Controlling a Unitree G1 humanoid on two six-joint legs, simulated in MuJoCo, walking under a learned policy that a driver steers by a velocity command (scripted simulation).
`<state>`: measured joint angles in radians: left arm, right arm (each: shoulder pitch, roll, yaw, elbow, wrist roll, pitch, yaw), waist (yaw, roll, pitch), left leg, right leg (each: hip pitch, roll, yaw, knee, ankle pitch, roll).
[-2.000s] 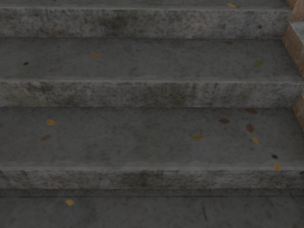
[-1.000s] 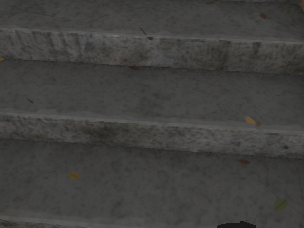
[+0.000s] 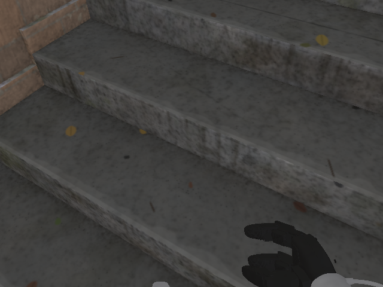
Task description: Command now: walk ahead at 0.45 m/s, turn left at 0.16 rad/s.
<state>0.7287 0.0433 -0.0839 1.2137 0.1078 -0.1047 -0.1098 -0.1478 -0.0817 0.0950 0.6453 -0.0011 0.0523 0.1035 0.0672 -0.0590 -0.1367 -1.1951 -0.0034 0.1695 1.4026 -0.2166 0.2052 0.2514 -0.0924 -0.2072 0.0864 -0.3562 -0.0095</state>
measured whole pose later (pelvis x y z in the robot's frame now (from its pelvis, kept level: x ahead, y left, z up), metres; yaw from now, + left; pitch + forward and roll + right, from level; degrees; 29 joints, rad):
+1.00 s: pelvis +0.24 +0.01 +0.16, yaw -28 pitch +4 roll +0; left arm 0.16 0.26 0.06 0.64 0.00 -0.05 -0.04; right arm 0.18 -0.25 -0.06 0.76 0.00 -0.05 -0.01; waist 0.01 0.00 -0.04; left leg -0.28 0.00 0.01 0.62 -0.29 -0.08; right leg -0.37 0.10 0.28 0.55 -0.24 0.00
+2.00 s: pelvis +0.21 +0.03 +0.16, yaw -41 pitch +2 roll +0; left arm 0.17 0.20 0.05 0.77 -0.01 -0.04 -0.04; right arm 0.26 -0.17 -0.01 0.78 -0.01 -0.07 0.08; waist 0.00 0.00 -0.02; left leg -0.23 0.09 0.20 0.59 -0.39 -0.01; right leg -0.34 0.00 -0.03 0.58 -0.28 -0.01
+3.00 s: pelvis +0.54 -0.21 +0.31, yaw -41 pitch +5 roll +0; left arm 0.02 0.14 -0.03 0.78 0.02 -0.05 -0.05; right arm 0.59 -0.09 0.05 1.17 -0.11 -0.09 0.05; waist -0.05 -0.01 -0.11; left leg -0.24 -0.06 0.10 0.50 -0.36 0.10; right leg -1.38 0.01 0.10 2.09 -0.09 -0.24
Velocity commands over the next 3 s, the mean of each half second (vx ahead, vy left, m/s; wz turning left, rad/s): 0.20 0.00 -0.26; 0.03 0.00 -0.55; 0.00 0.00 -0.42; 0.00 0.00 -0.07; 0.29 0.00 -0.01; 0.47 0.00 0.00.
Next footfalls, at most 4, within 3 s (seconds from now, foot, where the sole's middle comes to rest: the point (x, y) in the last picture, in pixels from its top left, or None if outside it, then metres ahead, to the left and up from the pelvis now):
0.02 left None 0.22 0.10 -0.61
0.50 right None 0.24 -0.13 -0.61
1.00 left None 0.28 0.13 -0.61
1.44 right None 0.17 -0.09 -0.61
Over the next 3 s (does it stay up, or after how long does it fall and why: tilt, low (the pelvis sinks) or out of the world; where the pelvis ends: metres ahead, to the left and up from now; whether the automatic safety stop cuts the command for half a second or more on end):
stays up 0.54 -0.21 0.31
